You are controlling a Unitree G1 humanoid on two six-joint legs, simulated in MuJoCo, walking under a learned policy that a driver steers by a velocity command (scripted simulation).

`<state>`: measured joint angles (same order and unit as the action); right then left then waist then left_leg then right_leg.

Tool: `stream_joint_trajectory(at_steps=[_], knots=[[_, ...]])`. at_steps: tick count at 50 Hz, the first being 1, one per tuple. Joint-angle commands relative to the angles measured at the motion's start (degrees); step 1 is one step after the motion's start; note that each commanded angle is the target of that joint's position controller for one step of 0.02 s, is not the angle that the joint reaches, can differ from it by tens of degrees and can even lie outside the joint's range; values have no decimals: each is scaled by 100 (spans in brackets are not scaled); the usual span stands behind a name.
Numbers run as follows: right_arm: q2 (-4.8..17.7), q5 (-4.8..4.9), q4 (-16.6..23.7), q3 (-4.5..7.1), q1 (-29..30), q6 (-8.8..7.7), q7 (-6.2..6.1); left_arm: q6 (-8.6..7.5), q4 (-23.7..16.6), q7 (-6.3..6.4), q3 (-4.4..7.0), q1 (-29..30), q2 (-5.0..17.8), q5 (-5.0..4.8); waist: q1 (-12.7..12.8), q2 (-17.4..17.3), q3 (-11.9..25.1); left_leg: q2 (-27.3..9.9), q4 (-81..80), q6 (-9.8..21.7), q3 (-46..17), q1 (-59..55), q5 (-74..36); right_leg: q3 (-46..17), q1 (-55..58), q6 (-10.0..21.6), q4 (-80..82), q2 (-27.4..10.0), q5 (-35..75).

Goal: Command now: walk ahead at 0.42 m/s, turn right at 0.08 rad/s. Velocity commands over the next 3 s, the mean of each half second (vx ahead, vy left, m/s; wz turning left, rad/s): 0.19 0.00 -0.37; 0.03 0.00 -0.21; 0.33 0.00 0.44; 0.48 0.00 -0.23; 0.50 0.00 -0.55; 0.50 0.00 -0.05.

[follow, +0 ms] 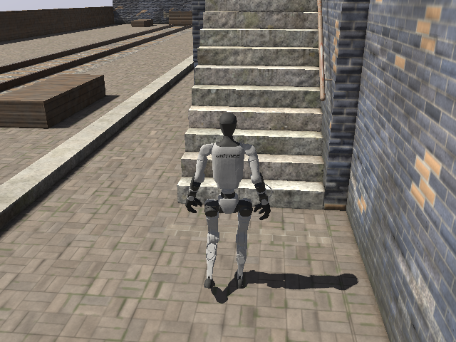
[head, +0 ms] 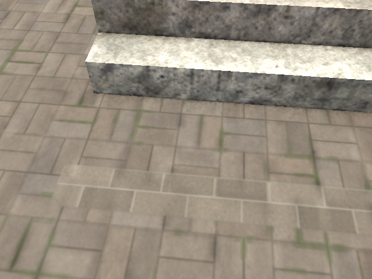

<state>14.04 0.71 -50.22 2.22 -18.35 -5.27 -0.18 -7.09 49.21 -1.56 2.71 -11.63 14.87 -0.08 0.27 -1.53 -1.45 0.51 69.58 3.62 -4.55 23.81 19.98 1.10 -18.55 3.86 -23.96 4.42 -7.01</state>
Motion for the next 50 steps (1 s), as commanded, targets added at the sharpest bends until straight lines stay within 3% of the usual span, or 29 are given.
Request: stream_joint_trajectory(at_steps=[1,3,5,7,10,13,14,15,16,17,18,19,20,22,24,28,33,35,36,37,38,39,40,41,42,44,46,48,50], knots=[[390,-102,482,119,-45,-112,-45,-35,-250,-32,19,-19,399,38,-199,384,180,-591,-336,-110,-71,991,-298,-1974,734,1148,1385,-1523,1446],[258,-166,600,77,69,-103,-94,-38,-148,17,43,-206,575,41,-242,412,179,-476,-1159,-346,129,812,-473,-1393,450,1198,1262,-1400,3227],[182,-192,764,21,505,-84,-123,35,-137,103,121,-316,855,5,-159,463,289,-291,-2087,-488,256,519,-1065,-1049,269,1070,1097,-1225,3653],[236,-138,876,14,941,-32,-134,139,-114,162,161,-533,974,-75,-1,578,431,-30,-2859,-547,304,162,-1779,-956,203,864,903,-1049,3284],[400,-73,1043,49,1355,62,-146,300,-57,243,172,-791,961,-151,95,751,471,151,-3538,-577,112,-34,-2030,-1358,398,680,578,-1121,2387],[686,-109,1046,160,1139,21,-135,413,-215,356,197,-515,919,-181,-167,801,520,91,-4355,-440,-86,-556,-2089,-1920,595,436,6,-1116,1486],[791,-161,989,204,909,-22,-146,440,-307,368,176,-444,796,-170,-267,688,614,-73,-4762,-315,-41,-1009,-2458,-1908,506,259,-438,-856,1114],[1109,-268,978,276,477,-46,-195,437,-464,357,89,-468,472,-84,-329,103,1129,-1004,-4664,46,-673,-2092,-3751,-1626,-55,17,-1577,-457,12],[1224,-341,1112,263,445,49,-238,410,-414,331,0,-1371,75,16,51,-1200,1561,-2283,-4201,779,-1815,-3313,-6092,-1036,-1288,-285,-2969,293,-3231],[1143,-240,1094,285,337,149,-173,431,-416,307,19,-1906,431,-96,120,-1738,2150,-2956,-4500,1381,-2870,-3342,-5030,-920,-1716,-400,-4032,13,-3561],[787,-148,1237,218,626,186,-160,546,-374,342,156,-1585,858,-143,47,-931,1701,-2517,-4745,1256,-2532,-2917,-3633,-851,-1977,-577,-4555,-259,-3022],[617,-110,1273,159,906,224,-165,678,-443,378,230,-1128,963,-134,12,-486,1261,-2131,-4886,1010,-1868,-2387,-2745,-729,-2105,-697,-4695,-412,-2548],[576,-133,1299,126,1161,259,-161,820,-474,423,271,-974,931,-118,71,-372,977,-1866,-5053,905,-1427,-1826,-2294,-691,-1985,-793,-4769,-538,-2235],[705,-234,1245,160,1370,292,-165,963,-598,428,256,-947,687,-83,178,-576,630,-1498,-5380,888,-646,-901,-2072,-442,-1490,-874,-4724,-567,-1720],[696,-242,1158,174,1304,295,-200,973,-755,414,231,-838,513,-89,144,-665,582,-1430,-5487,969,-264,-854,-2095,-296,-1403,-885,-4322,-579,-1517],[890,-174,1066,256,1221,344,-278,959,-1111,321,170,-353,409,-47,-6,-571,773,-1745,-5494,1133,-43,-1182,-2182,-238,-1204,-814,-3314,-790,-1307],[1156,-59,947,352,1137,415,-199,989,-1349,167,193,-158,546,-39,-77,-687,771,-1881,-5336,1017,171,-1164,-1892,64,-367,-491,-2054,-680,-1369],[1169,60,888,348,1218,461,-176,980,-1258,120,211,-478,510,-19,156,-631,788,-1775,-4934,785,311,-1072,-1852,255,301,-228,-876,-486,-803],[1024,97,784,310,1034,482,-166,975,-1159,121,253,-690,597,5,204,-510,786,-1570,-4578,501,497,-815,-1633,254,835,-69,-273,-345,-464],[703,20,707,222,790,486,-116,974,-1174,161,334,-788,894,20,124,250,754,-1153,-3660,-36,981,-120,-764,-637,1485,186,267,-954,327],[258,-306,879,52,666,464,-14,996,-1404,257,346,-559,1324,42,-191,1950,738,-431,-2085,-613,1368,1244,1713,-2284,2015,810,206,-2451,2372],[666,-201,966,202,1116,465,-87,877,-1449,213,298,-586,1219,258,235,1569,833,-390,-1368,-638,564,1207,1744,-2435,956,1515,576,-2832,1723],[874,-45,875,272,1189,517,-124,749,-1408,163,217,-284,951,321,115,1108,574,-475,-1074,-581,329,993,1224,-1906,650,1292,724,-2366,1060],[796,-19,673,290,907,583,-141,646,-1317,141,157,70,724,248,-103,984,466,-476,-1081,-563,243,918,702,-1429,551,949,741,-2013,731],[763,-54,426,306,670,652,-172,575,-1289,141,86,258,499,185,-166,928,468,-470,-996,-618,163,755,346,-1074,527,743,727,-1819,770],[761,-39,278,338,425,686,-192,504,-1178,196,15,413,314,191,-270,918,400,-316,-930,-726,-57,392,-87,-635,396,657,733,-1688,1227],[780,22,381,350,584,652,-203,510,-1127,289,51,412,420,186,-186,876,342,-266,-1234,-791,-98,576,-159,-526,806,690,668,-1763,1330],[721,20,513,321,769,650,-203,586,-1046,386,125,246,596,124,-10,834,331,-298,-1522,-869,-5,779,25,-650,1246,808,617,-1966,1327],[692,44,664,291,941,675,-181,641,-938,446,225,-101,778,57,260,787,320,-413,-1575,-865,140,1169,131,-1049,1626,970,1015,-2259,-389]])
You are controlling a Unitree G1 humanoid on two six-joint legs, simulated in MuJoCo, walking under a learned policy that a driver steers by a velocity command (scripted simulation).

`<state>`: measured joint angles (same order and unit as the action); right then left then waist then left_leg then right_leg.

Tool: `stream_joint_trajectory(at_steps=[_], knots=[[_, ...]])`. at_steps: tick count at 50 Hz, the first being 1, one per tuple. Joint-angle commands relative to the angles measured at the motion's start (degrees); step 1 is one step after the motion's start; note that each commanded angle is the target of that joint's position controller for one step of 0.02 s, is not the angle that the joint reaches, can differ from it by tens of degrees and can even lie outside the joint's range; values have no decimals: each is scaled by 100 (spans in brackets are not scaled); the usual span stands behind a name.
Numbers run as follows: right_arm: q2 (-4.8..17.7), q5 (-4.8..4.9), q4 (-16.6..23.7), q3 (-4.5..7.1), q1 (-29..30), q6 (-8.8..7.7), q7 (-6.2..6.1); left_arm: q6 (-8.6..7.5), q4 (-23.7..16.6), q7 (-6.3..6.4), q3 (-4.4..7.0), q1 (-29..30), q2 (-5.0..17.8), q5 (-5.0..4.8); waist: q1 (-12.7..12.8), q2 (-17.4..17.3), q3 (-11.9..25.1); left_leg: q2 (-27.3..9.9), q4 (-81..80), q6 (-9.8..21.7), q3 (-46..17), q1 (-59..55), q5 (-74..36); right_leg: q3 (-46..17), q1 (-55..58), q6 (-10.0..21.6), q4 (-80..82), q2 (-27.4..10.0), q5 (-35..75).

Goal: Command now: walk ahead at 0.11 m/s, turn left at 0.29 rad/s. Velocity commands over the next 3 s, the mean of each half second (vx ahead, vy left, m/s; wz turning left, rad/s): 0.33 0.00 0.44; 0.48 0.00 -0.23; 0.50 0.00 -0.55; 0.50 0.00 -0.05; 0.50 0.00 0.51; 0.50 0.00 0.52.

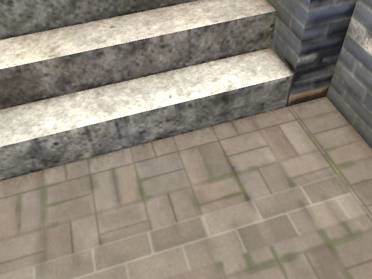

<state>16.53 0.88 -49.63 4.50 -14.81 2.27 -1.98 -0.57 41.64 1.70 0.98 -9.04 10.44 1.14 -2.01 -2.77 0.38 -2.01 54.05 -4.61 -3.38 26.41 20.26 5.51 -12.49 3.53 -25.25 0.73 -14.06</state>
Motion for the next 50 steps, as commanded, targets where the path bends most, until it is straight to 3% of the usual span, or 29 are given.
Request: stream_joint_trajectory(at_steps=[1,4,8,14,16,17,18,19,20,21,22,23,24,25,27,29,32,35,38,41,42,43,44,45,46,47,48,49,50], knots=[[462,41,694,67,686,-83,10,-17,-121,133,437,-472,1282,-100,567,934,5,-215,-27,3,41,1160,161,-1737,1136,1048,1381,-2026,-486],[406,40,808,79,769,-169,56,-137,13,124,500,-562,1271,-131,579,803,-256,-341,-220,193,6,1539,141,-1848,1436,1014,1744,-2175,-1093],[182,59,868,35,831,-315,205,-312,125,36,596,-529,1305,-139,532,723,-209,-436,-727,440,221,1221,-102,-1168,1443,891,1857,-2043,-660],[208,96,1027,-3,1052,-315,435,-352,219,-161,728,-451,1584,-264,455,859,-197,-319,-1496,726,701,231,-161,-359,958,711,1659,-1977,-555],[261,73,944,25,785,-284,466,-310,238,-197,735,-273,1641,-345,201,787,-176,-153,-1979,857,944,-471,-427,-5,602,527,1227,-1908,-569],[361,53,803,87,410,-263,450,-300,234,-204,716,-198,1607,-357,8,699,-50,101,-2165,941,1163,-1200,-498,258,213,389,704,-1761,-280],[659,78,616,249,-253,-235,392,-314,235,-212,641,-198,1440,-313,-302,505,264,350,-2275,1131,1174,-2245,-407,595,-287,181,-342,-1503,438],[1268,121,412,484,-1256,-228,297,-331,81,-216,499,16,1089,-148,-755,-567,558,-479,-2893,1602,-337,-3444,20,1020,-1485,-271,-2637,-1020,41],[1966,63,634,525,-1204,-380,306,-474,-417,-188,375,169,709,-38,-443,-1670,714,-1761,-3959,2634,-3821,-4286,1080,165,-3745,-583,-4465,-13,-2142],[1456,35,727,375,-1013,-535,369,-633,-420,-230,464,435,1253,-281,-576,-615,616,-1979,-4400,2758,-3976,-4111,1495,-765,-4331,-460,-5040,-254,-1850],[1104,24,796,254,-707,-621,384,-717,-416,-282,490,381,1421,-387,-339,-623,232,-1826,-4348,2526,-3315,-3746,1034,-829,-4398,-275,-4826,-497,-1225],[768,28,881,147,-324,-637,378,-726,-200,-282,503,85,1473,-290,-78,-290,39,-1568,-4209,2235,-2497,-3308,326,-796,-4118,-227,-4520,-757,-651],[590,4,983,80,40,-623,357,-702,-53,-272,517,-60,1471,-156,98,-197,-48,-1307,-4203,2013,-1865,-2843,-446,-813,-3688,-253,-4044,-913,-199],[512,-61,1058,32,224,-629,326,-640,52,-299,521,-199,1438,-124,225,-290,-32,-1118,-4274,1860,-1373,-2519,-1237,-776,-3265,-282,-3829,-994,159],[631,-108,1022,54,119,-690,272,-537,143,-331,468,-251,1242,-120,248,-174,43,-957,-4342,1780,-741,-2355,-2702,-608,-3019,-389,-3631,-916,764],[679,-102,913,59,-107,-731,221,-476,68,-321,409,-13,1096,-159,168,-39,-68,-860,-4443,1660,-300,-2338,-3283,-571,-3094,-428,-3104,-842,1261],[669,-119,798,30,-281,-756,143,-495,-108,-375,304,516,883,-231,-31,-128,-312,-637,-4657,1323,306,-2166,-3175,-447,-2781,-325,-1823,-611,2206],[731,-115,633,46,-556,-785,96,-507,-278,-478,238,1000,777,-287,-217,-74,-563,-804,-4864,1178,528,-2418,-2974,-428,-2716,-180,-1034,-421,2550],[743,-89,526,64,-664,-726,64,-532,-456,-606,217,1271,774,-288,-251,0,-644,-1020,-4611,1129,719,-3118,-3632,-408,-2917,-7,-593,-240,2237],[911,-118,557,112,-613,-610,-49,-525,-536,-683,283,1068,931,-258,-7,-276,-189,-1102,-3631,994,903,-3680,-6403,-9,-2410,261,-636,177,1409],[993,-136,592,133,-594,-547,-104,-490,-494,-674,344,748,1061,-261,174,-424,82,-1100,-3033,934,940,-3870,-7432,137,-2089,375,-725,367,1015],[1083,-162,635,150,-517,-489,-132,-457,-375,-639,445,87,1292,-269,511,-490,464,-1074,-2096,897,965,-3766,-7899,153,-1315,523,-718,509,816],[1147,-137,713,148,-283,-488,-129,-441,-231,-554,569,-796,1538,-253,1052,-311,871,-914,-749,792,1103,-2943,-7365,-143,163,767,-298,436,1259],[737,-293,873,4,-576,-593,-82,-367,-145,-438,674,-1527,2001,-200,1048,855,1585,-356,1365,588,1063,-998,-3649,-1884,2326,1350,-695,-811,1540],[198,-221,983,-201,-1059,-785,72,-413,-180,-449,654,-1486,1989,-234,650,1708,2395,781,3180,258,34,1239,1318,-5201,3987,2476,85,-2032,143],[717,8,1108,-101,-355,-1007,209,-391,-163,-387,589,-1445,1641,-242,999,908,2012,417,3294,509,-646,1811,876,-4974,3656,2072,694,-1793,-662],[806,156,1336,-100,144,-1106,271,-387,-253,-346,528,-1079,1469,-219,852,513,1084,126,2831,624,-557,1996,342,-4188,2708,1795,889,-1646,-696],[732,51,1352,-118,282,-1138,253,-404,-351,-358,477,-669,1352,-210,523,-136,428,-92,2238,635,-410,1774,92,-3680,1617,1626,1081,-1416,-116],[520,-461,1242,-219,112,-892,229,-263,-66,-270,504,-663,1466,120,204,-414,18,-303,1704,507,-141,1097,-186,-3039,605,1409,1028,-1293,1345]])
Over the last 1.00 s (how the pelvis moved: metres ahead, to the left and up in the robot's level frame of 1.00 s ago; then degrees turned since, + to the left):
0.16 -0.02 0.00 -21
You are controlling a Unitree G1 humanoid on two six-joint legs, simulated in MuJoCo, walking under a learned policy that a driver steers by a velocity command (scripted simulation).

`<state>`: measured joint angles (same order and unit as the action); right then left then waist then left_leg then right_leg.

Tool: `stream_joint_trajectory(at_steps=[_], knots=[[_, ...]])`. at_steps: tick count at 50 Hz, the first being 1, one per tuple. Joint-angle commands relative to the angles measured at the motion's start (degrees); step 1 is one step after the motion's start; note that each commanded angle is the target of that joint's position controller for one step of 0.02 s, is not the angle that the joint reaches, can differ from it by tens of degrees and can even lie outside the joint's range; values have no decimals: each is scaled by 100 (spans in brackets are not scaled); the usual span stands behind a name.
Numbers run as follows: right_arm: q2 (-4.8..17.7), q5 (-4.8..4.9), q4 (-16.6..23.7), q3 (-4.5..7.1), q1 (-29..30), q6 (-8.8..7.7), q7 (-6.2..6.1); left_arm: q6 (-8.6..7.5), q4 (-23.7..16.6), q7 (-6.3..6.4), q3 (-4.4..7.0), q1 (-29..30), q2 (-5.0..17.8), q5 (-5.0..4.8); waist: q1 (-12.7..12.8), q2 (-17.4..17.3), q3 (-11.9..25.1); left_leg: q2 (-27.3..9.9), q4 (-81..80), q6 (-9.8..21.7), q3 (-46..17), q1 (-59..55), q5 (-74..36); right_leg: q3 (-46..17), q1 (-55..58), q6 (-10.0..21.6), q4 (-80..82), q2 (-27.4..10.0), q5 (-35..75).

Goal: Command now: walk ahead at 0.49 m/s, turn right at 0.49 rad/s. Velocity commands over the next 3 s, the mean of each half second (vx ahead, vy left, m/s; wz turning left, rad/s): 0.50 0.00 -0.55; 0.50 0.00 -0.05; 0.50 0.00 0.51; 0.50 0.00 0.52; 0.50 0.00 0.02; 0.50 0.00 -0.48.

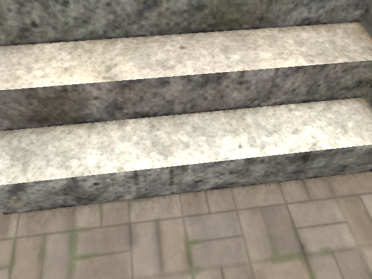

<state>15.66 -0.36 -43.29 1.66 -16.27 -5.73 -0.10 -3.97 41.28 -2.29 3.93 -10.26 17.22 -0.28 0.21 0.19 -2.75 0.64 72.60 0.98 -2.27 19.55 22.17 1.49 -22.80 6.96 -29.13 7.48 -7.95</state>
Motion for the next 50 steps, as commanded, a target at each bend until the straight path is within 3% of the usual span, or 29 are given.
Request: stream_joint_trajectory(at_steps=[1,3,6,11,13,14,15,16,17,18,19,20,21,23,26,29,32,35,37,38,39,40,41,42,43,44,46,49,50], knots=[[561,-434,568,48,-50,96,49,118,-85,140,170,-514,707,236,-169,-532,285,-571,-336,-179,-116,1251,-242,-2201,1017,1034,1487,-1709,1510],[472,-368,559,1,-340,300,86,57,-88,82,162,-454,757,173,-340,-23,438,-570,-839,-325,94,774,-181,-1645,415,1042,1421,-1363,2202],[399,-260,800,-78,317,340,119,69,-12,65,209,-576,854,137,-131,424,283,-622,-2118,-432,260,726,-926,-1517,118,865,1692,-1072,806],[498,-152,985,-74,1096,229,121,116,65,15,309,-981,965,161,340,463,304,-346,-3616,-438,233,502,-1704,-1973,737,554,1329,-1147,170],[655,-137,968,-4,932,158,86,111,25,53,327,-922,1003,192,215,473,386,-230,-3986,-360,133,97,-1364,-2337,904,385,951,-1298,160],[686,-143,874,28,612,108,58,109,8,79,331,-814,1017,185,4,423,420,-166,-4261,-296,151,-364,-1251,-2424,810,278,656,-1275,139],[783,-186,719,78,135,29,8,80,24,95,296,-804,915,177,-239,257,534,-174,-4609,-183,85,-1023,-1081,-2345,633,143,87,-1046,144],[1175,-310,630,191,-569,-51,-76,-4,-63,79,177,-749,547,103,-586,-457,989,-1118,-5131,86,-919,-1901,-185,-1835,262,-69,-1308,-606,-71],[1844,-410,606,360,-894,17,-113,-32,-341,84,70,-931,158,-42,-570,-1869,1355,-2447,-5979,613,-3186,-2954,1229,-816,-1240,-300,-2733,257,-2034],[1611,-321,510,378,-724,101,-95,68,-247,108,89,-1026,523,154,-318,-1553,1050,-2677,-6115,869,-3962,-2611,1893,-671,-1824,-255,-3478,-279,-2349],[1089,-261,578,263,-492,120,-61,132,-123,78,126,-835,669,200,-320,-717,616,-2411,-6079,809,-3299,-2212,1855,-755,-1812,-235,-3680,-547,-1857],[809,-221,547,194,-292,126,-45,154,-91,20,108,-644,585,188,-273,-427,311,-2104,-6109,691,-2405,-1848,883,-721,-1675,-294,-3543,-719,-1448],[679,-202,487,157,-230,114,-55,193,-97,-33,106,-508,522,224,-245,-565,210,-1856,-6151,578,-1697,-1694,-13,-659,-1571,-351,-3395,-862,-1230],[636,-164,348,150,-338,48,-62,279,-82,-98,81,-433,430,285,-217,-775,207,-1584,-6116,495,-842,-1696,-1538,-546,-1493,-459,-3446,-913,-863],[633,-109,183,186,-513,-45,-17,345,-157,-117,35,-143,325,265,-170,-667,278,-1608,-6060,528,-168,-1893,-2928,-439,-1706,-505,-3414,-954,-522],[629,-106,10,211,-622,-66,-12,356,-377,-176,-38,495,216,278,-234,-658,98,-1562,-6197,578,377,-1887,-3245,-238,-1874,-584,-2792,-1022,-90],[560,-103,-207,184,-709,-80,48,251,-515,-237,-198,1000,-41,269,-288,-659,-21,-1320,-6273,548,730,-1566,-3572,-70,-1146,-509,-1363,-855,296],[808,-43,-432,229,-736,-39,4,188,-504,-144,-228,1122,80,344,-179,-714,60,-1401,-6001,585,635,-1792,-4641,275,-461,-307,-558,-746,88],[876,20,-590,218,-769,0,-14,102,-329,-21,-211,715,185,394,42,-738,370,-1400,-5166,563,547,-2134,-6165,379,140,-84,-152,-523,-87],[854,53,-639,200,-726,34,-37,12,-94,76,-172,122,269,438,353,-599,737,-1205,-4367,454,615,-1984,-6153,404,1040,55,440,-440,282],[708,80,-586,128,-702,26,-45,-57,174,172,-82,-633,514,535,657,-444,1283,-987,-3397,376,605,-1147,-4906,60,2449,156,394,-881,441],[134,125,-317,-38,-818,19,-19,-85,227,267,9,-1265,1018,630,759,589,1922,-442,-1704,194,851,444,-1728,-1773,3986,400,335,-2671,1225],[249,146,-434,34,-1300,120,-78,29,317,325,136,-1315,1374,387,541,1304,2356,216,-465,188,386,1263,795,-3175,4093,905,861,-3432,1859],[553,44,-591,132,-1068,201,-85,68,276,315,74,-953,1015,225,432,587,1669,-202,-361,282,-145,1380,473,-2387,3366,736,998,-3080,1150],[415,20,-625,111,-852,209,-38,42,252,303,-60,-489,566,192,247,604,894,-360,-437,261,1,1426,149,-1759,2562,568,1300,-2744,892],[298,-1,-666,98,-778,247,-20,-3,244,283,-157,-242,249,185,72,437,552,-500,-717,214,12,1291,-145,-1305,2041,344,1574,-2452,902],[150,-168,-744,71,-726,340,27,-136,349,297,-179,-130,189,208,-102,459,410,-485,-743,105,122,952,-520,-697,1544,230,1838,-2228,1590],[69,-154,-737,132,-631,393,89,-267,529,269,-171,-265,174,121,-258,490,489,-459,-705,40,161,1183,-876,-6,1582,259,1709,-2134,2783],[7,-163,-660,129,-398,418,82,-274,562,298,-174,-332,168,149,-203,527,579,-431,-525,-1,246,1309,-975,96,1661,273,1641,-2175,2990]])
Over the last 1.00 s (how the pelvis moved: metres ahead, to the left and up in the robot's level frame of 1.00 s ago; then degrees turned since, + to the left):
0.38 0.18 -0.02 6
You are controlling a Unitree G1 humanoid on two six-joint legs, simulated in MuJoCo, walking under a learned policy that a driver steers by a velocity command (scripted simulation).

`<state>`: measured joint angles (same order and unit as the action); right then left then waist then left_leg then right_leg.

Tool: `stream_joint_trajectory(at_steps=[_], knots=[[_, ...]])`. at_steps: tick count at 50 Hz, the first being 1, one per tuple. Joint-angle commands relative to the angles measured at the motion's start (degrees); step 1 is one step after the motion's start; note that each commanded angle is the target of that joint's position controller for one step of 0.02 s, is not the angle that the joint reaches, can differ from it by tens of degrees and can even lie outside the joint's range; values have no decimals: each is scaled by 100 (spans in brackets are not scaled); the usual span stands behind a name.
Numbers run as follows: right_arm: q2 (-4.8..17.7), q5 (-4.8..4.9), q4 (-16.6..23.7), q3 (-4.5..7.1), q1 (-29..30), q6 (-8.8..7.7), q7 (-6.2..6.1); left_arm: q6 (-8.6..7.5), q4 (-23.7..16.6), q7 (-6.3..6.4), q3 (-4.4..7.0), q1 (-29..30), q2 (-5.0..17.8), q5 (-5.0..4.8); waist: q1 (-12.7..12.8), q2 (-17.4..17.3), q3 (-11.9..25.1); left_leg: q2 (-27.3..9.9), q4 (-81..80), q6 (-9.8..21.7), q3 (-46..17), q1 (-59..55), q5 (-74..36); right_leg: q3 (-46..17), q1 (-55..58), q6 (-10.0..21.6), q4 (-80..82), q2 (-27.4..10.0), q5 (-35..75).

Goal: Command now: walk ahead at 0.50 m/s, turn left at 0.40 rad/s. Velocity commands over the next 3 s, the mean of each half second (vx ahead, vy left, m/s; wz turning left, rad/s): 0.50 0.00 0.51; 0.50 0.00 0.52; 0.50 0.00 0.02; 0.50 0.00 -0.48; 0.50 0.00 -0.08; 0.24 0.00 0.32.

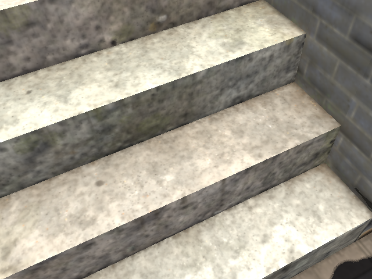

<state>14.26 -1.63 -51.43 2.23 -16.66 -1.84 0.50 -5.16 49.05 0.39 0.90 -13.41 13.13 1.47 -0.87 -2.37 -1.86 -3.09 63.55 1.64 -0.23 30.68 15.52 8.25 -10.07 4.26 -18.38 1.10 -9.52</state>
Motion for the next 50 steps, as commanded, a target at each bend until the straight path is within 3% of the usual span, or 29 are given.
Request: stream_joint_trajectory(at_steps=[1,6,10,13,16,18,19,20,21,22,23,24,25,28,30,31,32,34,35,37,39,40,42,43,45,47,48,49,50], knots=[[66,-86,179,58,-300,60,3,-154,-155,61,143,-130,588,-24,-81,853,594,-63,735,-63,137,252,-393,-462,361,657,542,-1623,3042],[0,-186,646,78,873,180,-119,-121,213,202,202,-879,637,97,221,631,-8,-187,2387,22,101,2070,63,-838,912,1022,861,-2123,1080],[-157,25,1125,120,1713,227,-388,-169,612,173,250,-1647,721,293,379,463,-377,-15,5389,241,-381,4726,1797,-987,2405,913,809,-2612,806],[-569,79,1659,-77,2777,194,-426,-197,976,123,173,-2149,548,323,568,420,-621,110,6725,606,-498,6434,2657,-944,3019,650,895,-2785,308],[-751,97,2294,-262,3603,237,-384,-265,1080,0,108,-1992,652,175,409,237,-965,71,6390,658,13,6724,2989,-308,2407,306,1379,-2595,-318],[-857,87,2898,-486,4000,272,-282,-171,1169,63,-20,-1661,474,31,157,356,-1083,-110,4281,601,783,5152,2744,582,901,64,1934,-1778,909],[-1019,125,2824,-626,3105,310,-139,-72,858,102,-32,-788,663,-114,-417,305,-411,-94,2435,766,979,1921,1617,1313,-679,178,2153,-1405,3559],[-546,161,2243,-398,1943,345,-96,-102,343,146,4,-406,992,-379,-652,540,744,763,2343,657,1416,-481,607,1165,-1154,516,1299,-1456,7847],[-209,88,1813,-201,154,378,-132,-172,82,66,204,-122,1876,-474,-1476,1435,1963,938,2352,740,1266,-1645,458,965,-349,492,-446,-1818,10650],[133,76,1547,-16,-624,297,-125,-82,-84,-82,420,43,2251,-718,-1773,1724,2617,1167,964,859,711,-2149,536,772,222,390,-2306,-1700,11236],[737,95,1392,208,-419,231,-171,-105,-167,-245,417,-12,1856,-502,-1499,1145,2496,1023,-894,1037,-1183,-2629,183,109,-626,-8,-4617,-1220,6081],[1911,-23,1362,549,-129,311,-282,-119,-884,-453,299,81,963,-311,-822,-1235,2807,-588,-3347,1297,-4877,-3167,-2120,-472,-2532,-554,-7329,253,-252],[1742,26,1379,655,182,330,-307,-112,-795,-404,118,-759,476,-29,-200,-742,3698,-1030,-3774,1190,-5310,-3641,-797,-1797,-2722,-279,-8576,27,127],[262,14,590,189,689,270,-268,157,-1137,-164,-134,215,-340,346,368,358,824,-58,-3289,742,-3482,-564,1299,-1428,-3738,-150,-8689,-284,1034],[-51,-61,308,83,665,124,-237,279,-1419,-51,-176,433,-448,317,456,-309,392,228,-3415,920,-2731,-262,701,-1269,-4578,-74,-10103,-87,440],[-190,-275,164,-134,279,152,130,277,-1087,-401,-245,-63,-14,-201,265,-688,878,192,-3095,1200,-2572,-562,127,-2775,-6060,690,-9925,421,770],[-114,-581,-131,-81,-361,194,350,264,-1227,-358,-154,340,134,-178,92,122,715,41,-3404,1131,-2770,-530,-594,-2665,-6105,859,-9686,388,1339],[313,-378,-48,42,1,54,499,133,-1462,-260,-272,680,66,-91,531,64,683,107,-3887,1004,-2269,-215,78,-1753,-6337,724,-9674,111,1010],[356,-422,-212,2,-562,-33,510,104,-1433,-339,-340,930,-39,1,451,-418,684,-7,-4053,1343,-2647,-378,493,-1371,-6908,615,-11547,315,388],[-181,-532,-768,-235,-1348,-148,598,176,-1240,-319,-533,777,-417,91,438,-6,62,-120,-3925,1154,-2892,-1082,1353,-1843,-8560,707,-12688,399,241],[276,-602,-605,-214,-787,-271,693,244,-1464,-323,-479,1234,-17,-47,582,485,293,229,-4053,902,-2099,-17,989,-1005,-7409,628,-10789,-67,1241],[494,-545,-461,-138,-677,-346,657,333,-1848,-305,-444,1865,56,-153,430,69,564,373,-4473,933,-1862,886,656,-572,-6300,458,-9970,-248,1029],[345,-271,-674,-227,-1495,-403,574,563,-2210,-350,-499,3153,-250,11,-67,-345,599,-182,-5400,1592,-2673,981,481,117,-6091,72,-9329,-296,-392],[299,-199,-822,-274,-1550,-298,630,744,-2174,-409,-613,3008,-569,97,54,-760,716,-414,-5601,1874,-2634,676,-368,150,-5736,119,-8713,-208,-724],[875,87,-770,-105,-1314,-514,768,986,-1982,-539,-416,2483,-114,93,610,-1276,1380,-992,-5082,2107,-2192,-306,-8741,608,-3908,29,-6917,321,-1187],[1348,274,-627,156,-987,-608,862,1091,-1802,-593,-326,1745,203,112,819,-1366,1697,-1451,-4176,2256,-1923,-2931,-12440,789,-3917,-134,-4611,742,-1439],[1259,64,-757,228,-1156,-522,968,1146,-1524,-569,-212,1054,364,107,872,-884,2111,-1170,-2917,2056,-1525,-3494,-13109,303,-3209,34,-3444,742,-1143],[668,-458,-1070,87,-2054,-462,1113,1200,-807,-515,-114,-657,533,48,805,351,3671,-850,-1434,1744,-1592,-1934,-12314,-1777,-358,1071,-3472,198,536],[90,-651,-1150,-19,-1660,-298,1286,1218,-205,-409,7,-1791,674,125,1390,1879,3257,239,642,1192,-1751,702,-5315,-4835,864,2107,-1210,-1084,-1358]])
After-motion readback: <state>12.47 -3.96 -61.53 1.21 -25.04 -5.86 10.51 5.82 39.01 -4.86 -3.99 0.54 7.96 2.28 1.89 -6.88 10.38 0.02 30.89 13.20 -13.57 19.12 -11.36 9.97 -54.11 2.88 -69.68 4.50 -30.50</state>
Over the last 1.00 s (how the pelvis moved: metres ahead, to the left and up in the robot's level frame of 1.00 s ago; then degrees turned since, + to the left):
0.49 -0.06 0.02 -17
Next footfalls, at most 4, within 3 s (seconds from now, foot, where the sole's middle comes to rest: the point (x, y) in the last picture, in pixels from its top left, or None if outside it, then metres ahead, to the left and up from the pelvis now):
0.44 left None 0.37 0.23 -0.58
0.94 right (142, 179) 0.64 0.17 -0.38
1.40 left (6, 109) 0.75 0.52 -0.18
1.86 right None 1.05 0.40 0.02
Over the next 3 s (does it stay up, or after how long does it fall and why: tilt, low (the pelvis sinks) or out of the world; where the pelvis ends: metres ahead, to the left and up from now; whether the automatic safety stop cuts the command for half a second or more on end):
stays up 1.33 0.61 1.10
